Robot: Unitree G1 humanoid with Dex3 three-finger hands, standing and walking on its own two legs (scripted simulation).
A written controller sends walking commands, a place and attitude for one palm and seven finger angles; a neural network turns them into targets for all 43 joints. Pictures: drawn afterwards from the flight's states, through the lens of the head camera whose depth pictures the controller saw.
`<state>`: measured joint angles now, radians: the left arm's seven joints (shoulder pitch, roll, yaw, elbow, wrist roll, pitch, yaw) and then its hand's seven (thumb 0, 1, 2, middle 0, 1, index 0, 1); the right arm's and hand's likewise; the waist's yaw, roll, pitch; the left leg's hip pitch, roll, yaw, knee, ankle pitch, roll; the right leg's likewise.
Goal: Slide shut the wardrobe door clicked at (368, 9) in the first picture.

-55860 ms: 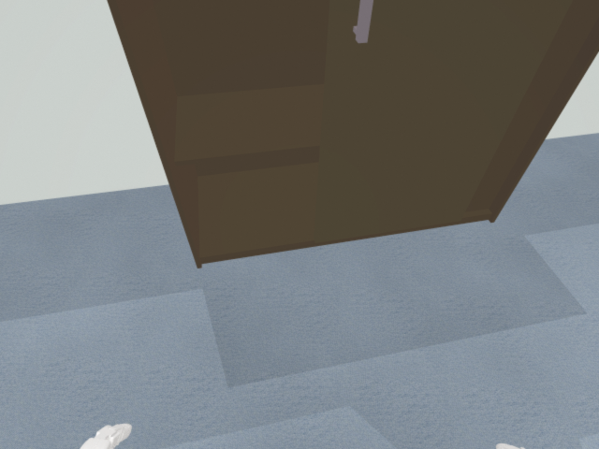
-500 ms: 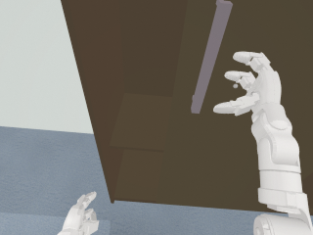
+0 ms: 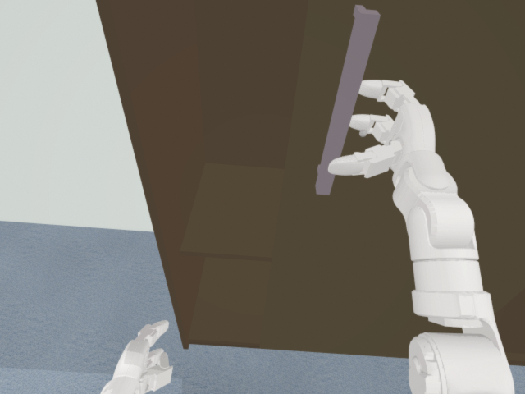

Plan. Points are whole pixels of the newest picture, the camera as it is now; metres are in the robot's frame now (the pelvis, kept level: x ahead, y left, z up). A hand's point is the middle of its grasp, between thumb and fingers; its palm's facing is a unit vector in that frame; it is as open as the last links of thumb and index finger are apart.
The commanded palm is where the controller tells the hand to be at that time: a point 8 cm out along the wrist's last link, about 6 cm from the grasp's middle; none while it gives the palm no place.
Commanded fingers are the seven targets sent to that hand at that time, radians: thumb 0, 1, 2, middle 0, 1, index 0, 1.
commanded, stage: feel for the door with the fingertips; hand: right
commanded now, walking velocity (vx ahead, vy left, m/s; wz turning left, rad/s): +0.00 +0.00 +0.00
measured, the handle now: (338, 112) +0.46 -0.08 +0.25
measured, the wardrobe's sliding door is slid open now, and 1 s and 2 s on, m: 0.26 0.26 0.26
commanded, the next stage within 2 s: slide the fingers in behind the handle in 0.48 s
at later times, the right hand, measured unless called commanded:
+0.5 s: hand (362, 126) +0.41 -0.11 +0.26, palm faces +0.02 +1.00 +0.01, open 14.0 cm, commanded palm +0.39 -0.17 +0.25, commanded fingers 0.00 0.50 -0.30 0.30 1.20 0.30 1.20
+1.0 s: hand (357, 133) +0.39 -0.10 +0.26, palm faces +0.00 +1.00 +0.01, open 14.0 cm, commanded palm +0.38 -0.15 +0.25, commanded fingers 0.00 0.50 -0.30 0.30 1.20 0.30 1.20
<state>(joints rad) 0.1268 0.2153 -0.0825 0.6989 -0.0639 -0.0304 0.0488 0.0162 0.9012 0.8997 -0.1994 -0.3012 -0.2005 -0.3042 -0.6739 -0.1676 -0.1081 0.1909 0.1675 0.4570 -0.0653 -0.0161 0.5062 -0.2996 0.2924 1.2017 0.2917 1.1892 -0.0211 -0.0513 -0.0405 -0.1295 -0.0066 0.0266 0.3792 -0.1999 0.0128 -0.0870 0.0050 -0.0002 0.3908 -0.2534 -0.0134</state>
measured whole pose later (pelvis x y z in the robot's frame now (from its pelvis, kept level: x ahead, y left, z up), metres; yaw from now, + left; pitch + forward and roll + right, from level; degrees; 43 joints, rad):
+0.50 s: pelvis +0.00 -0.01 +0.00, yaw +0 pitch -2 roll +0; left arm 0.17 0.23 -0.07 0.71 -0.06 -0.04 0.06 0.02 0.90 0.90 -0.20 -0.30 -0.20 -0.30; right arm -0.76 -0.19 -0.15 0.35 0.18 0.41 -0.05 -0.02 0.50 -0.30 0.31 1.21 0.30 1.20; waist 0.00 -0.05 -0.04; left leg -0.15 0.00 0.02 0.36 -0.18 0.01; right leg -0.10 0.01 -0.01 0.38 -0.24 -0.02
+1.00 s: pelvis +0.00 -0.01 +0.00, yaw +1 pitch -2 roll +0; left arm 0.16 0.22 -0.06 0.70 -0.06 -0.04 0.05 0.02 0.90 0.90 -0.20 -0.30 -0.20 -0.30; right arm -0.68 -0.15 -0.12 0.24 0.17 0.40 -0.07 -0.02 0.50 -0.30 0.30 1.21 0.30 1.20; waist -0.01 -0.06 -0.04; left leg -0.14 0.00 0.01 0.36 -0.18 0.00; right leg -0.09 0.01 -0.02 0.37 -0.24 -0.02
